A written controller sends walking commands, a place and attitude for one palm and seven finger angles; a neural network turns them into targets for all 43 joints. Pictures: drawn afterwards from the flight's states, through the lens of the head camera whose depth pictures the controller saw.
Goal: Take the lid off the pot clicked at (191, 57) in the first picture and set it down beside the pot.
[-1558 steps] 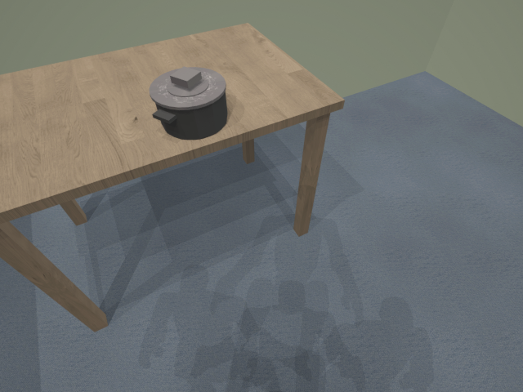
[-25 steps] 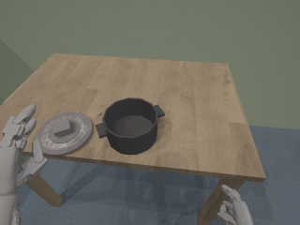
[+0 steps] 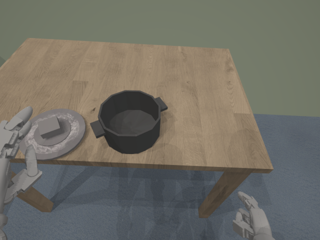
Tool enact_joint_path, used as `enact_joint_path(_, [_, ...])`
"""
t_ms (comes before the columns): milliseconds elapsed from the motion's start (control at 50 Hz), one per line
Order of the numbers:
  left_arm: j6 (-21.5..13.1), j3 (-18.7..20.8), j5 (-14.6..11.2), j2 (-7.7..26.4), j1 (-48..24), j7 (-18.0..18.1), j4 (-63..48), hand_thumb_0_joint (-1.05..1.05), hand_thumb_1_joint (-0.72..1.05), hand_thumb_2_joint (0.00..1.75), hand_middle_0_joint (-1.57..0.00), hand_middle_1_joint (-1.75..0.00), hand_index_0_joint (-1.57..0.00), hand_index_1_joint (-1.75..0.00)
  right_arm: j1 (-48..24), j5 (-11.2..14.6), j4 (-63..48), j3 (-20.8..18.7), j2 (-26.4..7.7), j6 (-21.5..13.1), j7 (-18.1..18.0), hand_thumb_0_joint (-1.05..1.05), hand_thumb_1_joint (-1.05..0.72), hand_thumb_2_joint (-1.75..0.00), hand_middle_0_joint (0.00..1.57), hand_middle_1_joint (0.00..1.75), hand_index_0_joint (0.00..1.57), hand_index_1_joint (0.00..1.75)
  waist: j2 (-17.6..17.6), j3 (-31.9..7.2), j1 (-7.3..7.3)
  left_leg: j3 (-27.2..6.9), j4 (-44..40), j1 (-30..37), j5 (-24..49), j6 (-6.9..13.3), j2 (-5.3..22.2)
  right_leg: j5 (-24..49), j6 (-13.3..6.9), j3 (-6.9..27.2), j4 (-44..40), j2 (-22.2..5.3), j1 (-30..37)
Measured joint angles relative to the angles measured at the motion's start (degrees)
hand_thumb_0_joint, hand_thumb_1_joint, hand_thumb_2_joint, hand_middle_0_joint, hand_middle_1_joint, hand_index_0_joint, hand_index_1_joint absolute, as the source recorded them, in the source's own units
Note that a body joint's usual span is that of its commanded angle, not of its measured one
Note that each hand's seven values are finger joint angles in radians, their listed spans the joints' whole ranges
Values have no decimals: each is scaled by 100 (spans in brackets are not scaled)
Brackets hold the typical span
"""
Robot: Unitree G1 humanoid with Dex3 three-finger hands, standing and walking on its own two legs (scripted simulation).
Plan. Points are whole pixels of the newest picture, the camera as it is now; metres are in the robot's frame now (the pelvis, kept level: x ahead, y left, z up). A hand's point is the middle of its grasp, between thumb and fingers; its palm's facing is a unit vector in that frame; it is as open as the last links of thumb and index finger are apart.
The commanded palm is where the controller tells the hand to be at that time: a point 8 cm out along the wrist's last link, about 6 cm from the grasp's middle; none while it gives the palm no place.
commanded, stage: step back with the hand held close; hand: left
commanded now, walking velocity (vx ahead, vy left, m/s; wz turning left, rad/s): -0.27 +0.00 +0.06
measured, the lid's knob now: (49, 127) +0.41 +0.36 -0.01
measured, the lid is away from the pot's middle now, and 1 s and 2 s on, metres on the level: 0.24 0.24 0.24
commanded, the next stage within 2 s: stop stepping back and stand still in 1.58 s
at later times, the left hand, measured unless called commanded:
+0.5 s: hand out of the picture +0.12 +0.25 +0.16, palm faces +0.40 -0.81 -0.43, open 7.5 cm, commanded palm +0.05 +0.29 +0.18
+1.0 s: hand out of the picture +0.10 +0.23 +0.17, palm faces +0.39 -0.81 -0.43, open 7.4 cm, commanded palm +0.02 +0.28 +0.18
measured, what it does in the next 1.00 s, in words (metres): shifts its weight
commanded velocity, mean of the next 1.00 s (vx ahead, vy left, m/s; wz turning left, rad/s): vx -0.34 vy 0.00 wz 0.02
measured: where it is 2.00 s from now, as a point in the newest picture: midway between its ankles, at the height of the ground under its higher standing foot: outside the picture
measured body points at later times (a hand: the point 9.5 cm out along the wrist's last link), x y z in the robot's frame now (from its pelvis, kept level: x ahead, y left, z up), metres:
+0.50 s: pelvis -0.07 +0.01 -0.02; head -0.05 +0.03 +0.43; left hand +0.09 +0.30 +0.18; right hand +0.11 -0.21 -0.09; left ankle +0.00 +0.12 -0.73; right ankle +0.00 -0.18 -0.73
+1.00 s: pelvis -0.09 -0.01 -0.02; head -0.07 +0.02 +0.43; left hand +0.07 +0.27 +0.19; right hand +0.09 -0.23 -0.08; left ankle +0.00 +0.12 -0.73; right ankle +0.00 -0.17 -0.73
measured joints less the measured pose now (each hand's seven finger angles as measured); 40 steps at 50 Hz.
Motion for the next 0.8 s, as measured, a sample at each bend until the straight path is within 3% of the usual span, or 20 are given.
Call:
enact_joint_path(160, [-72, 142, -61, 249, 250, 164, -428, 2, 89, 90, -21, -31, -21, -30, 188, 85, -70, 14, 66, -191, -33, 1, -90, -89, 20, 30, 20, 30, -94, 116, 30, -3, 366, -378, 37, 56, 2, 67, -20, -190, 296, -69, -337])
enact_joint_path(340, [-343, 184, -37, 28, 55, 327, -345, 2, 89, 90, -21, -31, -21, -30, 304, 98, 38, 47, 69, -383, -64, 1, -90, -89, 20, 30, 20, 30, 70, 13, 15, -160, 770, -832, 61, 135, -14, 165, 3, -320, 513, -87, -625])
enact_joint_path(460, [-433, 192, 35, 4, -53, 381, -223, 2, 89, 90, -21, -31, -21, -30, 370, 119, 38, 69, 82, -556, -76, 1, -90, -89, 20, 30, 20, 30, 89, 49, 14, -205, 872, -951, 145, 143, -13, 110, -172, -308, 648, -44, -726])
enact_joint_path(600, [-551, 169, 59, 2, -119, 389, -308, 2, 89, 90, -21, -31, -21, -30, 321, 20, 149, 67, 103, -653, -30, 1, -90, -89, 20, 30, 20, 30, -40, 69, 33, -180, 894, -1036, 91, 151, -19, 270, -14, -270, 630, -56, -805])
enact_joint_path(720, [-683, 250, 126, 107, -186, 381, -317, 2, 89, 90, -21, -31, -21, -30, 269, 48, 74, 16, 142, -733, -15, 1, -90, -89, 20, 30, 20, 30, -64, 157, -49, -245, 939, -1098, 273, 111, 3, 193, -269, -200, 813, 67, -891])
enact_joint_path(800, [-743, 284, 114, 123, -183, 357, -354, 2, 89, 90, -21, -31, -21, -30, 231, -2, 137, -3, 169, -743, 30, 1, -90, -89, 20, 30, 20, 30, -120, 142, -17, -243, 1041, -1163, 51, 94, 7, 206, -38, -176, 866, 62, -953])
